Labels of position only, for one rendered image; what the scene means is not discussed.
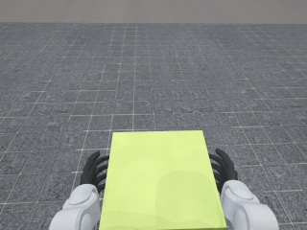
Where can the robot right hand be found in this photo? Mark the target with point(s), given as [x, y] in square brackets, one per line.
[226, 169]

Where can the robot right forearm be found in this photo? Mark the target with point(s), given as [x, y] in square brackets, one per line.
[244, 210]

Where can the robot left forearm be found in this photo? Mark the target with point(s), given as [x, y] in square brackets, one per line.
[81, 211]

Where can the robot left hand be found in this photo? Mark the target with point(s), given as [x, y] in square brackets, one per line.
[90, 171]

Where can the carton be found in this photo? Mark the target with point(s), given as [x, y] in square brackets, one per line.
[160, 180]

